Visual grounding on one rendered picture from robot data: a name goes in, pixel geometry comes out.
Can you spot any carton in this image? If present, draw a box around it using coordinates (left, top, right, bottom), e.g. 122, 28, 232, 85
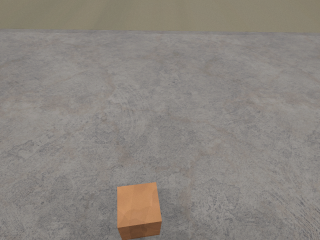
117, 182, 162, 240

